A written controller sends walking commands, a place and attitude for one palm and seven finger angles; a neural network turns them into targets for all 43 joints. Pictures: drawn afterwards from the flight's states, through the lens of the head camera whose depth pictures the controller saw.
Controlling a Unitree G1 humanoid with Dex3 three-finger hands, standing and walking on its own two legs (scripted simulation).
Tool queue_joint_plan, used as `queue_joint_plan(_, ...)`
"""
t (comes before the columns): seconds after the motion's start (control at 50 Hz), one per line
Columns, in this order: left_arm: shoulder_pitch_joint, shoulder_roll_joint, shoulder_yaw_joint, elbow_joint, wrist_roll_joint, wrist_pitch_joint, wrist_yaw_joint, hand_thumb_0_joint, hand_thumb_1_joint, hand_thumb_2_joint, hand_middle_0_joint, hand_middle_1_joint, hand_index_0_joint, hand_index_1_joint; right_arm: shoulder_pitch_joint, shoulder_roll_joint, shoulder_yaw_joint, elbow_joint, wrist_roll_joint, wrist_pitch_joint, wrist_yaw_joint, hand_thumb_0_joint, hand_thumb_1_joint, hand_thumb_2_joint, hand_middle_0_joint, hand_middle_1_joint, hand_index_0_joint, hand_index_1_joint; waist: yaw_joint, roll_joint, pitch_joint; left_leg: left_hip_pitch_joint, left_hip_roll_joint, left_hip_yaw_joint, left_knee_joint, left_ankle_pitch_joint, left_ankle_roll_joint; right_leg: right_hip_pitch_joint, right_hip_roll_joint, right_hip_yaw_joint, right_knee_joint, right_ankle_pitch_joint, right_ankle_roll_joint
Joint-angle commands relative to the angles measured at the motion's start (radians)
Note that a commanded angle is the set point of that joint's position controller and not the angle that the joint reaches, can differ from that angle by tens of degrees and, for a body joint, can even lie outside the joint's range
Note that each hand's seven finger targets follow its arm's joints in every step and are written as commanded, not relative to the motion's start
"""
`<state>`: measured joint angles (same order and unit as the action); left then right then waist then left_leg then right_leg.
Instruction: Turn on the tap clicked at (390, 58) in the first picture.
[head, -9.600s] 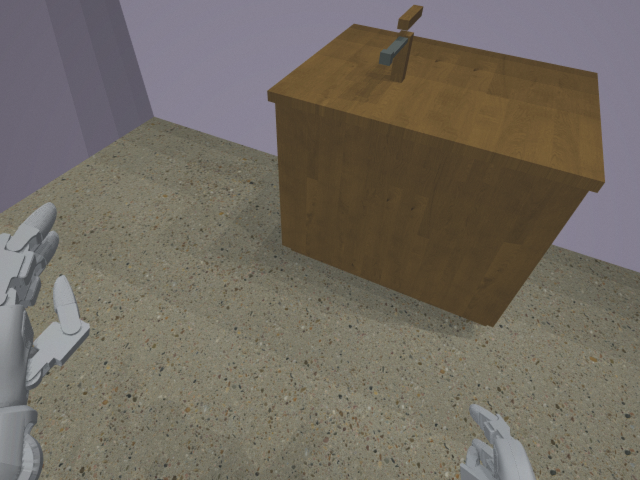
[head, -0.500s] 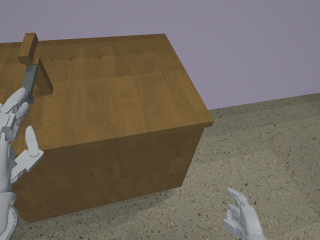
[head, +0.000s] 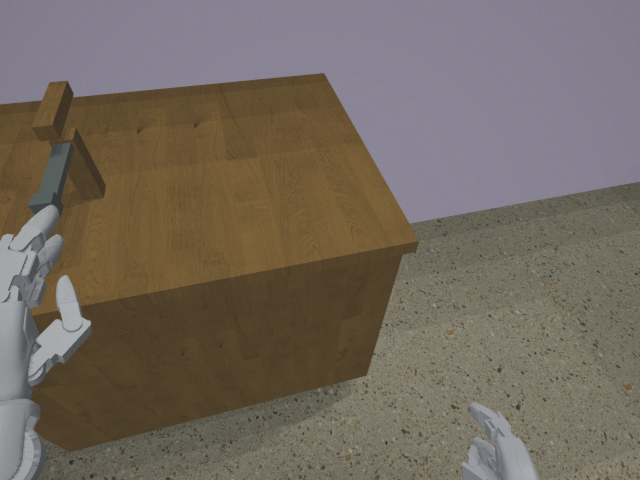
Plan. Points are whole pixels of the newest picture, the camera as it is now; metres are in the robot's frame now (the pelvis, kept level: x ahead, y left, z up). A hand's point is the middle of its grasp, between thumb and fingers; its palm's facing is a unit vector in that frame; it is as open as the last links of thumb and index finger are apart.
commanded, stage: look again from close up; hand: left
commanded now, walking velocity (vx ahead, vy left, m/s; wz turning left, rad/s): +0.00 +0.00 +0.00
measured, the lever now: (46, 205) +0.42 +0.43 +0.09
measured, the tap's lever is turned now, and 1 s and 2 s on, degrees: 0 0 0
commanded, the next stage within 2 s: shuffle to correct the standing spot in 0.10 s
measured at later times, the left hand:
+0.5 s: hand (71, 325) +0.22 +0.26 +0.14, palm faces +0.39 -0.85 -0.35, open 7.4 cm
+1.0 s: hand (63, 250) +0.29 +0.30 +0.16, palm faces +0.37 -0.84 -0.41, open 7.4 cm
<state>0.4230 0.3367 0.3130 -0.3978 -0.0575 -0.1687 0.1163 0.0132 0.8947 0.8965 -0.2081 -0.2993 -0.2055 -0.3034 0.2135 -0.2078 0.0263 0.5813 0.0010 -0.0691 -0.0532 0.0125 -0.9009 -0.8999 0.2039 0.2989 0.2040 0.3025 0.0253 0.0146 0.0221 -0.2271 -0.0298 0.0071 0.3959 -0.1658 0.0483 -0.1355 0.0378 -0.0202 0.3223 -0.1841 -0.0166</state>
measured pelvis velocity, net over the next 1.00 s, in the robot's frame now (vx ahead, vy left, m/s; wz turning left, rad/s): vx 0.06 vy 0.07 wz -0.03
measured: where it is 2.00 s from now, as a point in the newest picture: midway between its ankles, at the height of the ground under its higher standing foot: outside the picture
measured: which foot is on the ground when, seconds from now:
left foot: down 0.00-0.70, up 0.72-0.84, down 0.86-1.00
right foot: down 0.00-0.86, up 0.88-1.00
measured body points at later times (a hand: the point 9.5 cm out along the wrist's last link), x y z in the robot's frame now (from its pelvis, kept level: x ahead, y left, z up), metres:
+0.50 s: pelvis +0.01 +0.01 -0.01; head +0.01 +0.02 +0.44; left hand +0.19 +0.30 +0.16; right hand +0.18 -0.22 -0.08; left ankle +0.03 +0.08 -0.75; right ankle -0.01 -0.11 -0.75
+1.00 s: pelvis +0.06 +0.07 -0.02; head +0.09 +0.08 +0.43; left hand +0.27 +0.34 +0.18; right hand +0.22 -0.17 -0.11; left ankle +0.10 +0.14 -0.75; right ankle +0.02 -0.06 -0.67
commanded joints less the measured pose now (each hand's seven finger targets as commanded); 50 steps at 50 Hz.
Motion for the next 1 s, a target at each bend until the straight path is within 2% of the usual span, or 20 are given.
queue_joint_plan(0.0,-0.070,0.193,0.123,-0.263,-0.005,-0.077,0.012,0.000,0.900,0.900,-0.200,-0.300,-0.200,-0.300,-0.109,-0.112,-0.042,-0.167,-0.001,-0.060,-0.010,0.000,-0.900,-0.900,0.200,0.300,0.200,0.300,-0.002,0.035,-0.142,0.069,0.049,-0.066,-0.063,0.083,-0.043,0.016,-0.056,0.050,-0.052,0.101,0.005)
queue_joint_plan(0.22,-0.037,0.175,0.110,-0.227,-0.008,-0.075,0.010,0.000,0.900,0.900,-0.200,-0.300,-0.200,-0.300,-0.096,-0.124,-0.049,-0.161,0.000,-0.056,-0.009,0.000,-0.900,-0.900,0.200,0.300,0.200,0.300,-0.007,0.027,-0.132,0.057,0.048,-0.065,-0.063,0.038,-0.038,0.010,-0.061,0.044,-0.053,0.062,0.007)
queue_joint_plan(0.36,-0.072,0.186,0.105,-0.239,-0.001,-0.083,0.015,0.000,0.900,0.900,-0.200,-0.300,-0.200,-0.300,-0.100,-0.133,-0.060,-0.156,-0.008,-0.058,-0.001,0.000,-0.900,-0.900,0.200,0.300,0.200,0.300,-0.021,-0.013,-0.077,0.001,0.039,-0.065,0.034,-0.155,-0.012,-0.089,-0.122,0.138,-0.072,-0.224,-0.039)
queue_joint_plan(0.38,-0.097,0.208,0.122,-0.259,-0.001,-0.085,0.016,0.000,0.900,0.900,-0.200,-0.300,-0.200,-0.300,-0.110,-0.137,-0.062,-0.158,-0.009,-0.057,-0.001,0.000,-0.900,-0.900,0.200,0.300,0.200,0.300,-0.025,0.016,-0.067,0.003,0.042,-0.064,0.041,-0.149,-0.011,-0.103,-0.125,0.149,-0.060,-0.222,-0.045)
queue_joint_plan(0.44,-0.104,0.191,0.113,-0.246,0.003,-0.093,0.016,0.000,0.900,0.900,-0.200,-0.300,-0.200,-0.300,-0.101,-0.138,-0.060,-0.155,-0.007,-0.059,0.001,0.000,-0.900,-0.900,0.200,0.300,0.200,0.300,-0.023,0.040,-0.063,-0.008,0.075,-0.111,0.002,-0.170,0.002,-0.101,-0.095,0.118,0.048,-0.165,-0.045)
queue_joint_plan(0.52,-0.098,0.196,0.128,-0.253,0.006,-0.105,0.018,0.000,0.900,0.900,-0.200,-0.300,-0.200,-0.300,-0.091,-0.134,-0.057,-0.158,-0.007,-0.066,-0.003,0.000,-0.900,-0.900,0.200,0.300,0.200,0.300,-0.016,0.136,-0.076,0.014,0.170,-0.248,-0.090,-0.150,0.036,-0.132,-0.042,0.009,0.282,-0.080,-0.011)
queue_joint_plan(0.58,-0.065,0.206,0.147,-0.272,0.007,-0.110,0.020,0.000,0.900,0.900,-0.200,-0.300,-0.200,-0.300,-0.087,-0.130,-0.058,-0.163,-0.009,-0.073,0.001,0.000,-0.900,-0.900,0.200,0.300,0.200,0.300,-0.012,0.097,-0.102,0.023,0.168,-0.197,-0.019,0.019,0.040,-0.100,-0.062,0.002,0.238,-0.082,-0.016)
queue_joint_plan(0.62,-0.022,0.193,0.143,-0.251,0.009,-0.112,0.023,0.000,0.900,0.900,-0.200,-0.300,-0.200,-0.300,-0.083,-0.128,-0.059,-0.161,-0.005,-0.066,0.010,0.000,-0.900,-0.900,0.200,0.300,0.200,0.300,-0.008,0.022,-0.127,-0.097,0.125,-0.131,0.092,0.089,0.011,0.049,-0.116,0.063,0.190,0.062,-0.047)
queue_joint_plan(0.68,0.008,0.209,0.162,-0.238,0.003,-0.119,0.025,0.000,0.900,0.900,-0.200,-0.300,-0.200,-0.300,-0.086,-0.127,-0.074,-0.163,0.006,-0.052,0.027,0.000,-0.900,-0.900,0.200,0.300,0.200,0.300,-0.011,-0.200,-0.123,-0.312,0.018,0.000,0.425,-0.034,-0.029,0.189,-0.348,0.384,0.110,0.330,-0.176)
queue_joint_plan(0.7,-0.007,0.206,0.160,-0.251,0.002,-0.131,0.028,0.000,0.900,0.900,-0.200,-0.300,-0.200,-0.300,-0.089,-0.125,-0.076,-0.162,0.012,-0.049,0.034,0.000,-0.900,-0.900,0.200,0.300,0.200,0.300,-0.002,-0.206,-0.101,-0.404,0.026,-0.010,0.512,-0.205,-0.035,0.234,-0.405,0.425,0.102,0.401,-0.217)
queue_joint_plan(0.72,-0.003,0.212,0.171,-0.251,0.004,-0.138,0.032,0.000,0.900,0.900,-0.200,-0.300,-0.200,-0.300,-0.089,-0.123,-0.072,-0.158,0.012,-0.047,0.037,0.000,-0.900,-0.900,0.200,0.300,0.200,0.300,0.007,-0.169,-0.082,-0.457,0.055,-0.048,0.544,-0.312,-0.026,0.242,-0.429,0.439,0.105,0.410,-0.227)
queue_joint_plan(0.74,0.004,0.216,0.180,-0.263,0.005,-0.143,0.035,0.000,0.900,0.900,-0.200,-0.300,-0.200,-0.300,-0.081,-0.123,-0.069,-0.150,0.011,-0.042,0.042,0.000,-0.900,-0.900,0.200,0.300,0.200,0.300,0.009,-0.145,-0.068,-0.456,0.093,-0.096,0.516,-0.326,-0.014,0.217,-0.428,0.395,0.135,0.402,-0.209)
queue_joint_plan(0.78,-0.027,0.239,0.200,-0.336,0.010,-0.149,0.037,0.000,0.900,0.900,-0.200,-0.300,-0.200,-0.300,-0.103,-0.112,-0.064,-0.148,0.006,-0.035,0.043,0.000,-0.900,-0.900,0.200,0.300,0.200,0.300,-0.006,-0.071,-0.072,-0.274,0.094,-0.056,0.299,-0.215,-0.006,0.103,-0.352,0.250,0.225,0.386,-0.141)
queue_joint_plan(0.8,-0.057,0.233,0.189,-0.357,0.010,-0.146,0.036,0.000,0.900,0.900,-0.200,-0.300,-0.200,-0.300,-0.083,-0.098,-0.061,-0.132,0.007,-0.032,0.039,0.000,-0.900,-0.900,0.200,0.300,0.200,0.300,-0.037,-0.017,-0.103,-0.063,0.043,0.011,0.159,-0.033,-0.014,-0.019,-0.276,0.132,0.294,0.316,-0.089)
queue_joint_plan(0.82,-0.050,0.232,0.191,-0.363,0.006,-0.143,0.033,0.000,0.900,0.900,-0.200,-0.300,-0.200,-0.300,-0.078,-0.100,-0.069,-0.126,0.012,-0.037,0.028,0.000,-0.900,-0.900,0.200,0.300,0.200,0.300,-0.053,0.086,-0.150,0.151,0.003,0.007,0.075,0.123,-0.001,-0.130,-0.159,0.036,0.457,0.263,-0.035)
queue_joint_plan(0.84,-0.071,0.232,0.187,-0.432,0.002,-0.144,0.032,0.000,0.900,0.900,-0.200,-0.300,-0.200,-0.300,-0.083,-0.130,-0.086,-0.141,0.010,-0.050,0.028,0.000,-0.900,-0.900,0.200,0.300,0.200,0.300,-0.056,0.297,-0.203,0.348,0.178,-0.241,0.043,0.362,0.082,-0.351,-0.042,-0.046,0.706,-0.079,0.028)
queue_joint_plan(0.86,-0.106,0.245,0.182,-0.477,0.018,-0.156,0.035,0.000,0.900,0.900,-0.200,-0.300,-0.200,-0.300,-0.084,-0.119,-0.092,-0.154,0.007,-0.064,0.030,0.000,-0.900,-0.900,0.200,0.300,0.200,0.300,-0.039,0.358,-0.231,0.350,0.282,-0.369,0.002,0.414,0.169,-0.409,-0.017,0.003,0.873,-0.408,0.023)
queue_joint_plan(0.9,-0.090,0.257,0.185,-0.405,0.013,-0.142,0.033,0.000,0.900,0.900,-0.200,-0.300,-0.200,-0.300,-0.082,-0.113,-0.075,-0.137,-0.009,-0.084,0.029,0.000,-0.900,-0.900,0.200,0.300,0.200,0.300,-0.044,0.182,-0.126,0.158,0.312,-0.453,-0.065,0.223,0.224,-0.446,-0.061,0.045,1.001,-0.385,0.019)
queue_joint_plan(0.94,-0.080,0.228,0.172,-0.384,0.019,-0.131,0.033,0.000,0.900,0.900,-0.200,-0.300,-0.200,-0.300,-0.074,-0.119,-0.087,-0.116,0.003,-0.096,0.036,0.000,-0.900,-0.900,0.200,0.300,0.200,0.300,-0.042,0.077,-0.064,0.074,0.276,-0.354,-0.056,0.240,0.216,-0.453,-0.094,0.036,0.959,-0.316,0.023)
queue_joint_plan(0.98,-0.027,0.232,0.197,-0.371,0.015,-0.135,0.030,0.000,0.900,0.900,-0.200,-0.300,-0.200,-0.300,-0.091,-0.120,-0.084,-0.111,0.015,-0.105,0.035,0.000,-0.900,-0.900,0.200,0.300,0.200,0.300,-0.017,0.117,-0.084,0.047,0.218,-0.196,-0.038,0.224,0.179,-0.387,-0.105,-0.011,0.805,-0.252,0.025)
